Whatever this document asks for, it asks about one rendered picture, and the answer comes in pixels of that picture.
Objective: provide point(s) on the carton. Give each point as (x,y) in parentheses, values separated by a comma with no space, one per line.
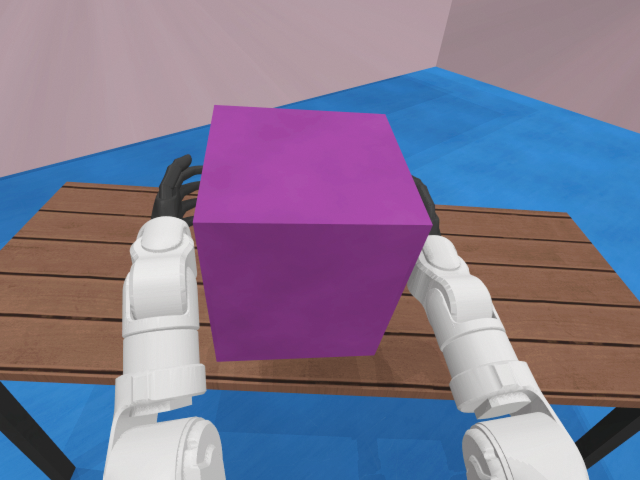
(308,225)

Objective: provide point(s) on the right robot upper arm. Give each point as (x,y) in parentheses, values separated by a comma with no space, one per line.
(525,447)

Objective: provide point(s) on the left robot upper arm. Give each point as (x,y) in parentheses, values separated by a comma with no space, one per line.
(181,449)

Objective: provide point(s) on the table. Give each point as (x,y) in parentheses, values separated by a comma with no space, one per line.
(566,313)

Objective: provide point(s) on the left robot hand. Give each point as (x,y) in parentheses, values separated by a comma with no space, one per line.
(168,201)

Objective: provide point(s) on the robot left forearm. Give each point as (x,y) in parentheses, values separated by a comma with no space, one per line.
(160,319)

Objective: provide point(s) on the robot right forearm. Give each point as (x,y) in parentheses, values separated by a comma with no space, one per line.
(487,377)

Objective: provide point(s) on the right robot hand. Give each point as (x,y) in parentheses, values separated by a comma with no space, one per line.
(429,205)

